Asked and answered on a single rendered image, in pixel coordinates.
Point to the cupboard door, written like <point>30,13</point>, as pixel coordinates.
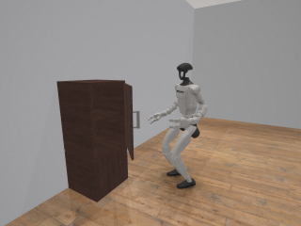
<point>128,118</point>

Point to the robot right forearm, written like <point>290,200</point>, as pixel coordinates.
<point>169,110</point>

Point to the robot right shin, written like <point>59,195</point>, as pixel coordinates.
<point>168,157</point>

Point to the left robot upper arm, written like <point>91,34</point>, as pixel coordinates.
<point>196,91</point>

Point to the robot left hand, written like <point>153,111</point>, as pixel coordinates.
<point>184,122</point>

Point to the robot head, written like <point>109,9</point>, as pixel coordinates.
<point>184,67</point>

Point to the robot left forearm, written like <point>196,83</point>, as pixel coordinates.
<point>200,114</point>

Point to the robot right hand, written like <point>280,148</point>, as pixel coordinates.
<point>157,116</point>

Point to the right robot upper arm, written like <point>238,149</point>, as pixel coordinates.
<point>176,102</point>

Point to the handle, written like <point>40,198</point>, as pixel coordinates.
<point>137,119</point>

